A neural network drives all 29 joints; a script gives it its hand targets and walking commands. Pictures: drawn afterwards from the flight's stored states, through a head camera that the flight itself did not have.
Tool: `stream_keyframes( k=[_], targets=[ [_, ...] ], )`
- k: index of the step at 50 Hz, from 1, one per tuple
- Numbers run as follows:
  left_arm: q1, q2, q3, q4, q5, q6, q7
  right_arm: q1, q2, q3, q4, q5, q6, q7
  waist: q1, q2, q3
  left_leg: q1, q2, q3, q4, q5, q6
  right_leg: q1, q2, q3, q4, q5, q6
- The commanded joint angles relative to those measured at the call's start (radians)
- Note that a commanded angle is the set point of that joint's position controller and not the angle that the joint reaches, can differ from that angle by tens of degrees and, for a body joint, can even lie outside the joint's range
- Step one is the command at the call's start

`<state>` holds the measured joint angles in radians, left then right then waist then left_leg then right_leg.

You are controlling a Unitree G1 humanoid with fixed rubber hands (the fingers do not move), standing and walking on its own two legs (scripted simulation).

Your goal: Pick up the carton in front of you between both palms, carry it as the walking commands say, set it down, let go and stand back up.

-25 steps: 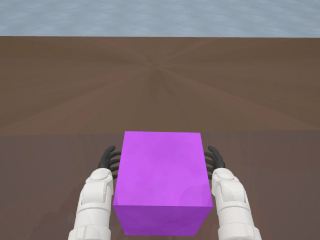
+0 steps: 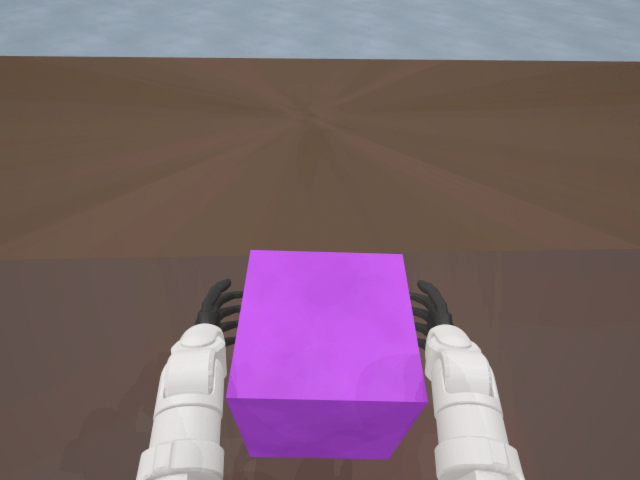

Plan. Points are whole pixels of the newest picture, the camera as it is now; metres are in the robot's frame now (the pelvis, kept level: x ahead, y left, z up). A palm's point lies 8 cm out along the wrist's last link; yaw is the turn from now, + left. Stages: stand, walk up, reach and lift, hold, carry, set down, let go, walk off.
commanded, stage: reach and lift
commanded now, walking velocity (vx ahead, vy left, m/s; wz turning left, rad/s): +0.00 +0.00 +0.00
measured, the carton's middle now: (322, 360) +0.30 +0.00 -0.04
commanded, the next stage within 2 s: hold in 0.42 s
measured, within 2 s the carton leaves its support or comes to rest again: neither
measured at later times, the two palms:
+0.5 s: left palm (208, 331) +0.29 +0.15 +0.04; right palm (441, 331) +0.30 -0.15 +0.04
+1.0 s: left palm (206, 333) +0.29 +0.15 +0.05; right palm (445, 335) +0.29 -0.15 +0.05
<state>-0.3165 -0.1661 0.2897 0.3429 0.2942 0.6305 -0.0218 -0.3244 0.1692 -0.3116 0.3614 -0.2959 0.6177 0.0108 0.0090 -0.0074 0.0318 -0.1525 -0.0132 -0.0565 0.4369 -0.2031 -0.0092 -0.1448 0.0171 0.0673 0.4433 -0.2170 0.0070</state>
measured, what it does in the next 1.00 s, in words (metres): stands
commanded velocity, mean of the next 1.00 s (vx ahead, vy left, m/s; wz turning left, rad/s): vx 0.00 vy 0.00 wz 0.00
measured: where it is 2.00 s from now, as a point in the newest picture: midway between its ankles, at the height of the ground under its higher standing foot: outside the picture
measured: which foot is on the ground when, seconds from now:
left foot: down 0.00-1.00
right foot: down 0.00-1.00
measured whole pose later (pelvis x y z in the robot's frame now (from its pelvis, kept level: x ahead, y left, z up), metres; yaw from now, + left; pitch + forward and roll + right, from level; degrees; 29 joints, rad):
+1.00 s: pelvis +0.00 +0.00 +0.00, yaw +0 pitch -8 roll +0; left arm -0.29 -0.16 0.24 0.23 0.27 0.75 -0.01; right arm -0.30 0.16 -0.26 0.25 -0.27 0.74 0.01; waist 0.00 -0.01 0.05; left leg -0.07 -0.01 -0.06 0.39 -0.18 -0.01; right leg -0.06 0.01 0.07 0.40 -0.20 0.01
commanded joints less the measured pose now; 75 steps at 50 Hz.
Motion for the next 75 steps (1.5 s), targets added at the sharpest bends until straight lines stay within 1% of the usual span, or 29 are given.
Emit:
stream_keyframes(
  k=[1, 11, 21, 25, 26, 27, 29, 31, 33, 38, 44, 48, 52, 67, 68, 69, 70, 71, 72, 74, 75],
  targets=[
    [-0.494, -0.934, -0.56, -0.024, -0.224, -0.021, -0.224, -0.498, 0.931, 0.569, -0.025, 0.231, -0.014, 0.239, -0.001, 0.009, -0.296, 0.131, -0.077, -0.006, -0.065, 0.163, 0.008, 0.051, 0.077, 0.0, -0.082, 0.147, -0.007],
    [-0.41, -0.921, -0.592, -0.102, -0.249, 0.003, -0.215, -0.413, 0.921, 0.607, -0.105, 0.256, 0.012, 0.229, -0.002, 0.006, -0.296, 0.164, -0.081, -0.016, -0.08, 0.253, 0.005, 0.095, 0.081, 0.006, -0.095, 0.24, 0.0],
    [-0.398, -0.905, -0.616, -0.154, -0.267, 0.026, -0.212, -0.394, 0.916, 0.629, -0.152, 0.272, 0.035, 0.221, -0.004, 0.005, -0.281, 0.17, -0.083, -0.015, -0.088, 0.249, 0.005, 0.109, 0.078, 0.01, -0.104, 0.246, 0.002],
    [-0.376, -0.908, -0.685, -0.243, -0.308, 0.051, -0.205, -0.368, 0.917, 0.69, -0.24, 0.307, 0.062, 0.213, -0.012, 0.004, -0.325, 0.208, -0.084, -0.022, -0.094, 0.315, 0.0, 0.148, 0.078, 0.013, -0.112, 0.322, 0.006],
    [-0.362, -0.898, -0.687, -0.257, -0.31, 0.062, -0.201, -0.355, 0.907, 0.692, -0.252, 0.31, 0.074, 0.21, -0.012, 0.004, -0.318, 0.213, -0.084, -0.023, -0.099, 0.32, -0.001, 0.153, 0.078, 0.014, -0.117, 0.328, 0.006],
    [-0.348, -0.886, -0.679, -0.258, -0.306, 0.074, -0.197, -0.341, 0.892, 0.685, -0.254, 0.306, 0.086, 0.207, -0.011, 0.005, -0.297, 0.209, -0.084, -0.023, -0.106, 0.305, -0.001, 0.153, 0.077, 0.014, -0.123, 0.315, 0.006],
    [-0.331, -0.859, -0.65, -0.242, -0.287, 0.093, -0.192, -0.325, 0.863, 0.658, -0.24, 0.29, 0.105, 0.205, -0.008, 0.007, -0.233, 0.188, -0.083, -0.02, -0.12, 0.237, 0.002, 0.133, 0.076, 0.012, -0.135, 0.243, 0.003],
    [-0.342, -0.844, -0.621, -0.216, -0.268, 0.102, -0.193, -0.338, 0.846, 0.632, -0.217, 0.275, 0.114, 0.208, -0.007, 0.005, -0.177, 0.162, -0.079, -0.014, -0.128, 0.155, 0.007, 0.105, 0.073, 0.007, -0.143, 0.157, 0.0],
    [-0.374, -0.851, -0.614, -0.208, -0.266, 0.103, -0.198, -0.373, 0.851, 0.63, -0.211, 0.275, 0.114, 0.214, -0.006, 0.004, -0.164, 0.151, -0.076, -0.011, -0.127, 0.108, 0.01, 0.089, 0.071, 0.003, -0.142, 0.109, -0.003],
    [-0.455, -0.885, -0.627, -0.203, -0.28, 0.094, -0.207, -0.459, 0.883, 0.643, -0.206, 0.287, 0.105, 0.225, -0.007, 0.004, -0.207, 0.152, -0.074, -0.009, -0.112, 0.077, 0.01, 0.081, 0.067, 0.0, -0.128, 0.076, -0.006],
    [-0.492, -0.896, -0.618, -0.164, -0.272, 0.091, -0.209, -0.493, 0.887, 0.627, -0.165, 0.275, 0.1, 0.228, -0.008, 0.006, -0.212, 0.147, -0.071, -0.006, -0.109, 0.036, 0.009, 0.068, 0.065, -0.003, -0.123, 0.032, -0.009],
    [-0.497, -0.9, -0.609, -0.146, -0.266, 0.09, -0.211, -0.501, 0.888, 0.617, -0.147, 0.269, 0.098, 0.231, -0.008, 0.006, -0.213, 0.149, -0.07, -0.005, -0.111, 0.036, 0.008, 0.067, 0.066, -0.004, -0.125, 0.031, -0.01],
    [-0.49, -0.901, -0.608, -0.147, -0.265, 0.09, -0.21, -0.495, 0.886, 0.617, -0.15, 0.267, 0.098, 0.23, -0.007, 0.006, -0.221, 0.156, -0.071, -0.007, -0.112, 0.066, 0.006, 0.076, 0.068, -0.005, -0.126, 0.061, -0.009],
    [-0.396, -0.88, -0.629, -0.218, -0.278, 0.099, -0.199, -0.4, 0.873, 0.639, -0.22, 0.282, 0.108, 0.218, -0.006, 0.006, -0.24, 0.189, -0.077, -0.014, -0.115, 0.194, 0.003, 0.117, 0.073, 0.004, -0.129, 0.191, -0.001],
    [-0.442, -0.888, -0.646, -0.204, -0.288, 0.106, -0.202, -0.444, 0.87, 0.657, -0.215, 0.301, 0.115, 0.219, -0.008, 0.027, -0.289, 0.081, 0.114, 0.018, -0.034, 0.091, 0.015, 0.01, -0.111, -0.011, -0.052, 0.088, -0.011],
    [-0.448, -0.886, -0.654, -0.219, -0.308, 0.108, -0.202, -0.438, 0.875, 0.669, -0.219, 0.312, 0.118, 0.219, -0.009, 0.026, -0.304, 0.049, 0.112, -0.016, -0.067, -0.124, 0.026, -0.013, -0.1, 0.009, -0.064, -0.116, -0.017],
    [-0.457, -0.89, -0.68, -0.245, -0.324, 0.111, -0.2, -0.446, 0.875, 0.691, -0.251, 0.328, 0.121, 0.217, -0.009, 0.026, -0.277, -0.01, 0.109, -0.035, -0.093, -0.357, 0.031, -0.075, -0.085, 0.01, -0.07, -0.333, -0.019],
    [-0.478, -0.891, -0.693, -0.27, -0.337, 0.114, -0.198, -0.463, 0.877, 0.708, -0.28, 0.338, 0.126, 0.214, -0.011, 0.033, -0.251, -0.047, 0.114, -0.057, -0.107, -0.504, 0.036, -0.13, -0.08, 0.017, -0.068, -0.454, -0.02],
    [-0.493, -0.892, -0.714, -0.294, -0.352, 0.121, -0.195, -0.476, 0.877, 0.726, -0.305, 0.348, 0.134, 0.209, -0.012, 0.044, -0.229, -0.059, 0.126, -0.072, -0.11, -0.518, 0.042, -0.166, -0.074, 0.008, -0.048, -0.45, -0.02],
    [-0.488, -0.883, -0.761, -0.347, -0.386, 0.148, -0.186, -0.464, 0.872, 0.773, -0.351, 0.375, 0.161, 0.194, -0.013, 0.073, -0.276, -0.041, 0.16, -0.103, -0.121, -0.401, 0.057, -0.157, -0.052, -0.053, 0.043, -0.265, -0.016],
    [-0.486, -0.874, -0.78, -0.372, -0.406, 0.168, -0.183, -0.451, 0.865, 0.793, -0.375, 0.387, 0.181, 0.186, -0.015, 0.097, -0.318, -0.033, 0.178, -0.131, -0.134, -0.369, 0.074, -0.144, -0.039, -0.084, 0.092, -0.196, -0.013]
  ],
)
